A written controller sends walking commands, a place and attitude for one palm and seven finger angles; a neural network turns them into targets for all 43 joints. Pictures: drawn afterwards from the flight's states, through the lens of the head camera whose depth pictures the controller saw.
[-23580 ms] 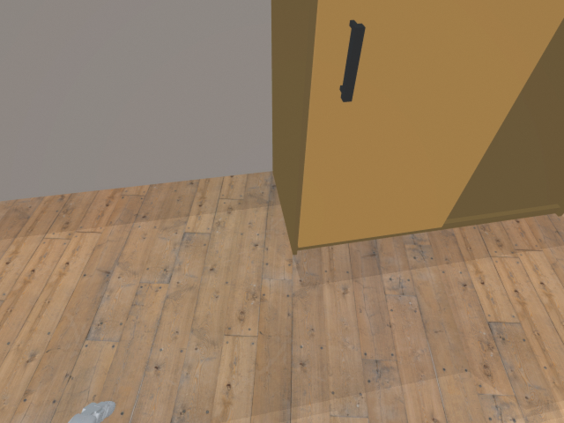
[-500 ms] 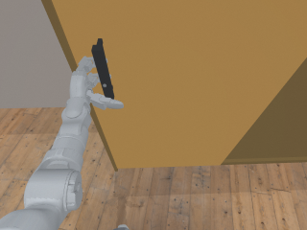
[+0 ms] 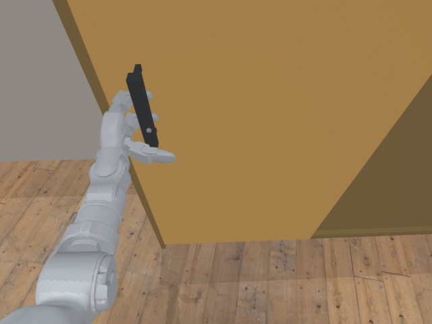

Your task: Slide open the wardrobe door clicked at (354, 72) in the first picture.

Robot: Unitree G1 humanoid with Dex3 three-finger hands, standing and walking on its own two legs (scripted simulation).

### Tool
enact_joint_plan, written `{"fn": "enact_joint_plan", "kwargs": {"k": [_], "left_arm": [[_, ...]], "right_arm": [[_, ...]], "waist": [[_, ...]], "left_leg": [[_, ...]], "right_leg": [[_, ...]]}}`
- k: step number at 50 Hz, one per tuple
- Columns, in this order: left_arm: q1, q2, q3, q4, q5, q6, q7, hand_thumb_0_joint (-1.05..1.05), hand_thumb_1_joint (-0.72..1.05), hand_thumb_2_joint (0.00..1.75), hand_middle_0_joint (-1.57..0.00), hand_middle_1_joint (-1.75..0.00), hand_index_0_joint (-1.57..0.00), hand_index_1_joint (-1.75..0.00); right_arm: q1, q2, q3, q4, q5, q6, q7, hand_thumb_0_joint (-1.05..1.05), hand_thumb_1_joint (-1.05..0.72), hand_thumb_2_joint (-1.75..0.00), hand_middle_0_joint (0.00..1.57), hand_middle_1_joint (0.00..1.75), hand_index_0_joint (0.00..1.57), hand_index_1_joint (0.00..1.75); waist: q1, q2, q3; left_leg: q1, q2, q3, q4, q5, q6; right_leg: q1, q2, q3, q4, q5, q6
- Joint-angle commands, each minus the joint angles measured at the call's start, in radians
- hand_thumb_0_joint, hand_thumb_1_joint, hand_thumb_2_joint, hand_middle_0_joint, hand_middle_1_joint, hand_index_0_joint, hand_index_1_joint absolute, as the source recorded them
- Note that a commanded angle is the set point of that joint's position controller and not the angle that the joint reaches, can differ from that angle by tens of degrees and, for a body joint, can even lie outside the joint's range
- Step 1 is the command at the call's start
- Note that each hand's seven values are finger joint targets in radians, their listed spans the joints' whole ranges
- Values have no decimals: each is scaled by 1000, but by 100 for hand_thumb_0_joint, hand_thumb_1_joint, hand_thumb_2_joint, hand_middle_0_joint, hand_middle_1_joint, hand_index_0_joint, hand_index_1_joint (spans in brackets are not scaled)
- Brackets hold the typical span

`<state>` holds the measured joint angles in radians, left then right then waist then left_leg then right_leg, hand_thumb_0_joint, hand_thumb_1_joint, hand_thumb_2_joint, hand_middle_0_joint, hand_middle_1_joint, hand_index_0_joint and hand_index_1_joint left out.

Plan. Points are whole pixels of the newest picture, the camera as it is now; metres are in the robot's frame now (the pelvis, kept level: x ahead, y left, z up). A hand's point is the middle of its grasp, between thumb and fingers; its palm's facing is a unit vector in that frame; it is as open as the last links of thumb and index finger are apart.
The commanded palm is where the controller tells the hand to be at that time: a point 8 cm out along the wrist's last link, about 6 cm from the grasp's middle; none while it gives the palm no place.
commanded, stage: slide the fingers in behind the handle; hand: left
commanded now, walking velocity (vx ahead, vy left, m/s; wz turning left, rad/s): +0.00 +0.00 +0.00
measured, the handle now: (145, 110) +0.51 +0.13 +0.12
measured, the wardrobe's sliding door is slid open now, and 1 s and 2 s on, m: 0.00 0.00 0.00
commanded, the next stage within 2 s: grip the handle and tug to test in 0.52 s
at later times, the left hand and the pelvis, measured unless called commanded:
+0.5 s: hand (148, 129) +0.46 +0.12 +0.11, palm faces +0.02 -1.00 +0.01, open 14.0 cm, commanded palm +0.43 +0.17 +0.12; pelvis +0.00 +0.00 +0.00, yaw +0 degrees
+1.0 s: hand (150, 127) +0.46 +0.12 +0.11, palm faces +0.02 -1.00 +0.01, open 10.5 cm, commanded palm +0.43 +0.17 +0.12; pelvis +0.00 +0.01 +0.00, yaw +0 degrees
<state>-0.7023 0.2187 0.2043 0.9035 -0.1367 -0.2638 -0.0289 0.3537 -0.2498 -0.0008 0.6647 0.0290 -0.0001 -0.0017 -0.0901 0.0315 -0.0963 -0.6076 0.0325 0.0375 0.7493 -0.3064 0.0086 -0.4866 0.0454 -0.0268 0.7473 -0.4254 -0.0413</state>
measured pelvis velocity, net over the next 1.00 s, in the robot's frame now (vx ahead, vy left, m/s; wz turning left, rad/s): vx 0.00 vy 0.01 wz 0.00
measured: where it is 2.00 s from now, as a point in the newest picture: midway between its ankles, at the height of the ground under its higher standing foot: outside the picture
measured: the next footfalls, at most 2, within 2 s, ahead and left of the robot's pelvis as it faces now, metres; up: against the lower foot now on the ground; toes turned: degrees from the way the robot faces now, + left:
none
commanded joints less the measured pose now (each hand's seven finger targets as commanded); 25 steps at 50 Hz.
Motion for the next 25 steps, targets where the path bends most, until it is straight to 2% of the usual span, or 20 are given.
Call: {"fn": "enact_joint_plan", "kwargs": {"k": [1, 2, 3, 6, 7, 8, 9, 11, 12, 15, 16, 18, 19, 20, 22, 23, 25], "left_arm": [[-448, 172, 11, -268, 0, -88, 6, 0, -50, 30, -30, -120, -30, -120], [-427, 152, 1, -256, 1, -87, 6, 0, -50, 30, -30, -120, -30, -120], [-450, 112, -38, -265, -1, -87, 4, 0, -50, 30, -30, -120, -30, -120], [-436, 169, 10, -246, 0, -91, 12, 0, -50, 30, -30, -120, -30, -120], [-449, 162, 1, -247, 2, -90, 11, 0, -50, 30, -30, -120, -30, -120], [-484, 152, -11, -235, 2, -89, 9, 0, -50, 30, -30, -120, -30, -120], [-484, 153, -5, -229, 0, -88, 7, 0, -50, 30, -30, -120, -30, -120], [-482, 189, 21, -191, 0, -83, 6, 0, -50, 30, -30, -120, -30, -120], [-500, 192, 22, -203, 0, -85, 4, 0, -50, 30, -30, -120, -30, -120], [-498, 164, 3, -211, -2, -87, -3, 0, -50, 30, -30, -120, -30, -120], [-503, 163, -2, -205, 0, -89, -3, 0, -50, 30, -30, -120, -30, -120], [-510, 154, -3, -199, -6, -89, -4, 0, -50, 30, -30, -120, -30, -120], [-505, 166, 5, -205, -6, -92, -6, 0, -50, 30, -30, -120, -30, -120], [-489, 146, -9, -197, -8, -89, -9, 0, -50, 30, -30, -120, -30, -120], [-509, 151, -7, -194, -7, -89, -7, 0, -50, 30, -30, -120, -30, -120], [-496, 165, 9, -185, -6, -87, -5, 0, -50, 30, -30, -120, -30, -120], [-493, 151, -5, -206, -8, -86, -7, 0, -50, 30, -30, -120, -30, -120]], "right_arm": [[42, -135, -50, -105, -6, -37, -10, 0, -90, -90, 20, 30, 20, 30], [34, -132, -50, -106, -3, -38, -9, 0, -90, -90, 20, 30, 20, 30], [31, -129, -48, -106, -3, -40, -6, 0, -90, -90, 20, 30, 20, 30], [43, -141, -53, -101, -7, -39, -9, 0, -90, -90, 20, 30, 20, 30], [31, -137, -50, -103, -4, -40, -10, 0, -90, -90, 20, 30, 20, 30], [33, -135, -49, -96, -3, -40, -11, 0, -90, -90, 20, 30, 20, 30], [33, -134, -50, -95, -4, -41, -12, 0, -90, -90, 20, 30, 20, 30], [44, -142, -48, -88, -5, -36, -15, 0, -90, -90, 20, 30, 20, 30], [39, -138, -48, -88, -4, -36, -17, 0, -90, -90, 20, 30, 20, 30], [38, -133, -49, -90, -4, -37, -17, 0, -90, -90, 20, 30, 20, 30], [44, -136, -49, -87, -4, -36, -16, 0, -90, -90, 20, 30, 20, 30], [46, -135, -49, -83, -5, -37, -14, 0, -90, -90, 20, 30, 20, 30], [46, -136, -52, -82, -4, -36, -14, 0, -90, -90, 20, 30, 20, 30], [44, -135, -50, -85, -4, -36, -12, 0, -90, -90, 20, 30, 20, 30], [47, -137, -50, -82, -4, -36, -12, 0, -90, -90, 20, 30, 20, 30], [52, -139, -52, -82, -6, -35, -13, 0, -90, -90, 20, 30, 20, 30], [49, -138, -53, -86, -5, -33, -11, 0, -90, -90, 20, 30, 20, 30]], "waist": [[6, -35, -338], [10, -16, -335], [-3, -9, -325], [2, -62, -328], [2, -38, -332], [-13, -49, -316], [-8, -39, -318], [-8, -62, -301], [-10, -58, -319], [-3, -23, -351], [-9, -16, -347], [-12, -30, -350], [-8, -13, -354], [-8, -9, -347], [-15, -35, -347], [-8, -43, -347], [-10, -28, -356]], "left_leg": [[315, -36, -32, -31, 252, 36], [327, -36, -32, -30, 257, 33], [333, -35, -35, -31, 248, 32], [312, -35, -36, -30, 235, 35], [310, -37, -33, -34, 222, 35], [308, -36, -34, -32, 216, 36], [309, -37, -33, -31, 209, 35], [289, -36, -35, -33, 200, 37], [292, -37, -33, -34, 207, 38], [318, -37, -36, -30, 230, 34], [327, -36, -38, -26, 244, 34], [334, -34, -43, -24, 248, 33], [337, -34, -41, -23, 255, 31], [337, -34, -41, -23, 249, 31], [330, -34, -43, -23, 251, 34], [325, -33, -46, -24, 255, 32], [334, -33, -41, -24, 266, 32]], "right_leg": [[24, 5, 18, -111, 468, 36], [9, 7, 19, -110, 468, 35], [-7, 7, 15, -113, 453, 35], [12, 7, 18, -115, 449, 37], [7, 4, 22, -116, 442, 38], [-2, 4, 23, -120, 441, 40], [-8, 3, 25, -121, 432, 41], [-1, 3, 26, -125, 420, 40], [8, 0, 29, -123, 437, 43], [5, 1, 24, -115, 448, 38], [-3, 3, 19, -112, 448, 36], [-15, 6, 16, -110, 446, 37], [-12, 6, 18, -109, 454, 35], [-21, 7, 15, -110, 444, 35], [-18, 7, 14, -109, 447, 37], [-13, 8, 12, -106, 449, 35], [-11, 7, 15, -107, 463, 37]]}}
